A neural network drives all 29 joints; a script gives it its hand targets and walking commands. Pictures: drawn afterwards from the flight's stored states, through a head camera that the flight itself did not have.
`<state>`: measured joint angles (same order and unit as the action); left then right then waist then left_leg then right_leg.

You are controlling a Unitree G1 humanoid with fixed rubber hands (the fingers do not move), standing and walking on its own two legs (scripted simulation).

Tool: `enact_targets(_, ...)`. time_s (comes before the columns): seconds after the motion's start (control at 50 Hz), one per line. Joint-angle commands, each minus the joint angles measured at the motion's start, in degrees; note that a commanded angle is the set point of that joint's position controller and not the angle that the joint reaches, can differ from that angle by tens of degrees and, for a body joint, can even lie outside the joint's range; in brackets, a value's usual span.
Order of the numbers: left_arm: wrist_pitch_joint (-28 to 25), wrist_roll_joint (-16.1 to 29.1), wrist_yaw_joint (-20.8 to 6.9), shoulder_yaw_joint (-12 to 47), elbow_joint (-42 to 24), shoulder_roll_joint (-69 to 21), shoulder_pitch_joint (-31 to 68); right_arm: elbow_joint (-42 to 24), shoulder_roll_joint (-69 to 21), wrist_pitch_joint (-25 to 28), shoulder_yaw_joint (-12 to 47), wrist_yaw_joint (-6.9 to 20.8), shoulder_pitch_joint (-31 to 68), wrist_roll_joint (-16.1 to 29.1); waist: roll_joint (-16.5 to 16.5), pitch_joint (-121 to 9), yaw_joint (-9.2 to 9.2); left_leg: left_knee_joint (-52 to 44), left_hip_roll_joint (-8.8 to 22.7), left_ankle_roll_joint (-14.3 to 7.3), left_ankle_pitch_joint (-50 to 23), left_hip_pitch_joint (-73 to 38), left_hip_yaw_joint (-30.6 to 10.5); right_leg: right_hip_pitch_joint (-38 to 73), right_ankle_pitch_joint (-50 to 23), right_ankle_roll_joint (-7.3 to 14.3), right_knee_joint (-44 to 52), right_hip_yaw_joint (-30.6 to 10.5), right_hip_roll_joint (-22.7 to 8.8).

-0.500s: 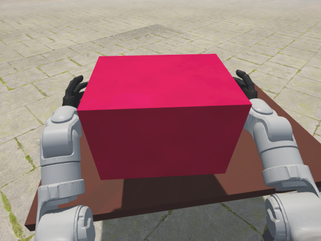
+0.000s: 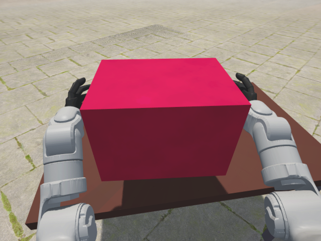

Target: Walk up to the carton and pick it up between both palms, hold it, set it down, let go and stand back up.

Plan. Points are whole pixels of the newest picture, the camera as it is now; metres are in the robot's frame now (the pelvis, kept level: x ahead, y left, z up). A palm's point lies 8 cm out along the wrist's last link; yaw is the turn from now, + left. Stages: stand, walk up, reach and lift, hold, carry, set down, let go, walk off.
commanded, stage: hold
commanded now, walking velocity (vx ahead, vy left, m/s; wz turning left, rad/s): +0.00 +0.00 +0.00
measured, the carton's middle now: (161, 115) +0.39 +0.00 +0.17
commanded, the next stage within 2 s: none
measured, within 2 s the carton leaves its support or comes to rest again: neither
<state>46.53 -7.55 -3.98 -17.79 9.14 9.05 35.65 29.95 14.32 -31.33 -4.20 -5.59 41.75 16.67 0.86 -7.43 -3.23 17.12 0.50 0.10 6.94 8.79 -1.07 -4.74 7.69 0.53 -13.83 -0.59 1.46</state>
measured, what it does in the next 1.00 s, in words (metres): stands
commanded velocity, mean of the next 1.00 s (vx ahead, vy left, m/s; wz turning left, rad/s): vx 0.00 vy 0.00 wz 0.00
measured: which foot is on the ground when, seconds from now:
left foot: down 0.00-1.00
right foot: down 0.00-1.00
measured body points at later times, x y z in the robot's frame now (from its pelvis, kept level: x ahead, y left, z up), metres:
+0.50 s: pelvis +0.00 +0.00 +0.00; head -0.06 +0.02 +0.45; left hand +0.37 +0.21 +0.22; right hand +0.38 -0.20 +0.22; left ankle +0.03 +0.12 -0.75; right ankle +0.00 -0.11 -0.75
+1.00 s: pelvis +0.00 +0.00 +0.00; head -0.06 +0.02 +0.45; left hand +0.37 +0.21 +0.22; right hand +0.38 -0.19 +0.22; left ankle +0.03 +0.12 -0.75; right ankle +0.00 -0.11 -0.75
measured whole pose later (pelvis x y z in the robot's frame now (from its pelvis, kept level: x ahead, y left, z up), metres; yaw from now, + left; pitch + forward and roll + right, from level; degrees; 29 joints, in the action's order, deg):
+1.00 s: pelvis +0.00 +0.00 +0.00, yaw +1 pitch -2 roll -1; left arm 45.8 -6.5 -4.4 -17.4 8.8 10.3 35.7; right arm 27.9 13.6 -31.3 -4.2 -6.6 41.0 16.4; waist 1.4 -8.0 -3.4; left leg 17.2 0.3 0.3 6.8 8.9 -2.2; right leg -4.5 7.8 0.7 -13.8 0.0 1.5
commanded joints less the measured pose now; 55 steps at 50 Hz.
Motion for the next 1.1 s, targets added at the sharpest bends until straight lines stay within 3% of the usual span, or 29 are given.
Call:
enact_targets(0.0,-6.0,12.2,-6.4,25.8,-13.6,-27.6,44.9,-24.8,-30.9,4.4,18.4,9.3,50.4,8.2,-1.3,-24.8,0.47,0.2,-1.6,-0.6,-11.1,-10.9,0.2,2.9,-11.3,-0.5,0.8,-0.2,0.9)
enact_targets(0.04,-6.2,12.6,-6.2,27.3,-15.5,-27.7,44.7,-25.9,-30.4,4.4,19.2,8.5,48.9,8.8,-2.5,-27.2,-0.93,1.5,-1.9,0.0,-14.4,-12.5,-0.3,4.6,-16.6,-0.9,-0.1,-0.2,0.9)
enact_targets(0.08,-5.9,12.1,-6.4,26.8,-15.3,-27.5,42.7,-25.8,-29.9,3.8,19.4,8.0,47.5,9.1,-2.0,-26.2,-0.97,1.7,-2.1,0.3,-15.3,-12.7,-0.3,4.9,-17.5,-1.2,-0.1,-0.3,1.2)
enact_targets(0.14,-4.5,9.8,-7.4,23.0,-10.4,-26.0,40.2,-20.8,-28.0,2.5,17.6,7.9,45.3,8.0,-1.0,-18.9,0.1,-0.5,-1.9,-0.2,-9.6,-9.3,0.2,3.8,-11.0,-1.0,1.2,-0.1,0.9)
enact_targets(0.18,-4.0,8.7,-8.4,21.9,-7.4,-26.0,40.9,-16.5,-27.7,2.2,15.0,8.2,45.0,6.0,-1.4,-14.5,-0.62,-2.4,-1.6,-0.6,-3.3,-7.2,0.3,2.0,-5.2,-0.5,2.2,-0.5,-0.1)
enact_targets(0.22,-4.1,8.2,-9.1,21.4,-6.8,-26.5,42.2,-14.8,-28.7,2.3,14.8,8.7,45.4,5.7,-1.4,-14.5,-0.44,-2.8,-1.4,-0.9,-3.5,-6.2,0.5,2.4,-4.5,-0.1,2.1,-0.5,0.0)
enact_targets(0.24,-4.5,9.2,-9.1,22.6,-9.5,-27.4,42.7,-16.6,-29.2,2.8,15.9,8.8,45.7,6.5,-2.4,-17.7,0.01,-2.1,-1.2,-0.3,-6.8,-7.1,0.3,3.8,-7.1,0.2,1.2,-0.3,0.6)
enact_targets(0.28,-5.6,11.0,-8.0,25.9,-15.1,-28.0,45.0,-22.6,-29.2,3.6,18.2,8.5,47.8,9.1,-4.9,-24.2,-0.8,1.2,-1.5,1.2,-16.2,-11.4,-0.3,5.6,-15.0,0.0,0.1,-0.2,1.4)
enact_targets(0.36,-6.1,12.7,-6.6,26.7,-17.7,-28.0,41.4,-28.0,-28.8,3.7,19.4,7.9,46.6,10.6,-3.3,-27.6,-0.94,3.6,-2.1,1.8,-22.0,-14.7,-0.8,5.7,-20.7,-0.9,-0.5,0.4,2.0)
enact_targets(0.42,-4.6,10.3,-6.5,24.9,-16.6,-26.9,39.9,-24.9,-26.6,2.7,17.9,8.2,44.2,10.0,-4.1,-21.6,-0.92,1.7,-1.6,1.8,-17.5,-13.1,-0.5,4.3,-15.1,-0.2,0.5,0.3,1.6)
enact_targets(0.48,-4.1,9.7,-7.4,24.0,-14.2,-26.3,40.1,-22.4,-26.8,2.5,16.5,8.5,44.6,7.6,-1.8,-17.8,-0.56,-0.6,-1.4,0.4,-10.2,-10.3,0.1,2.4,-9.1,-0.1,1.7,0.4,0.9)
enact_targets(0.5,-4.3,11.1,-7.3,24.7,-17.3,-26.6,37.9,-27.3,-29.7,3.5,20.6,8.4,45.2,9.3,0.2,-22.6,0.41,0.2,-1.7,0.6,-14.3,-10.5,0.5,6.1,-14.0,-0.7,0.0,0.8,1.8)
enact_targets(0.54,-4.5,11.8,-7.1,25.4,-18.3,-26.1,39.7,-28.5,-29.4,3.3,20.5,8.0,45.3,10.1,-1.2,-23.5,0.05,1.4,-2.3,1.2,-16.7,-11.1,0.4,6.3,-16.5,-1.1,-0.2,0.8,1.9)
enact_targets(0.7,-4.5,10.9,-7.5,25.7,-15.2,-27.0,41.1,-24.6,-29.3,2.9,18.4,8.3,45.2,8.0,-3.0,-19.7,-0.44,-0.5,-2.0,1.2,-9.8,-9.4,0.4,3.3,-9.5,-0.6,1.0,0.5,1.1)
enact_targets(1.08,-5.2,11.2,-7.5,25.1,-14.2,-27.2,41.1,-24.6,-29.6,3.5,18.8,8.2,46.0,8.4,-2.4,-21.4,-0.42,0.3,-2.1,1.0,-12.8,-10.3,0.1,4.5,-11.9,-0.8,0.5,0.7,1.4)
